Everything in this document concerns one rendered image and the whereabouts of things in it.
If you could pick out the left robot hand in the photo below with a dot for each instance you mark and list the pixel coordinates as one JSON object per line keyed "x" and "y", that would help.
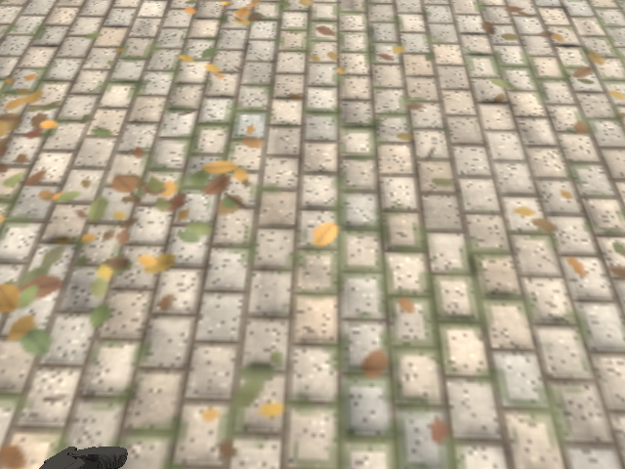
{"x": 87, "y": 458}

